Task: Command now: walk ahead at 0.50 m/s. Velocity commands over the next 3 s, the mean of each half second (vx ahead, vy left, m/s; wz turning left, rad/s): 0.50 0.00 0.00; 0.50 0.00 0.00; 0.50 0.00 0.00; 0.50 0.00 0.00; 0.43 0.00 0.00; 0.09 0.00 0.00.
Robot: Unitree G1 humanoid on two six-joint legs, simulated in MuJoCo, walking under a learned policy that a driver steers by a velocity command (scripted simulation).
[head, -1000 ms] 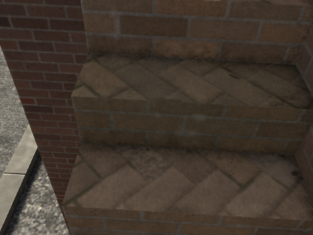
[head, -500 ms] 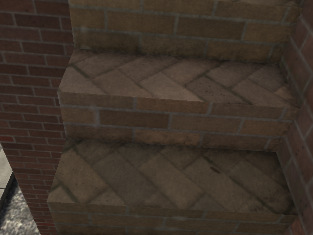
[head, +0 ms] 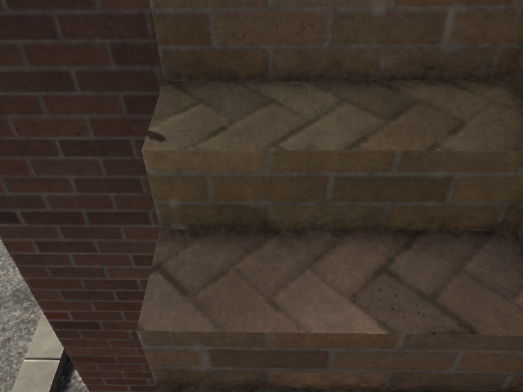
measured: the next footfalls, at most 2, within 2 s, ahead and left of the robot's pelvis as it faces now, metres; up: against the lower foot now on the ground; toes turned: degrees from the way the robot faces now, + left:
right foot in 0.40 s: +0.31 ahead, -0.29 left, +0.20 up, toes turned +8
left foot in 1.00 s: +0.59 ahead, -0.09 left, +0.41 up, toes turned +4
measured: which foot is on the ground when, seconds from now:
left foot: down 0.00-0.42, up 0.44-0.98, down 1.00-1.00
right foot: up 0.00-0.38, down 0.40-1.00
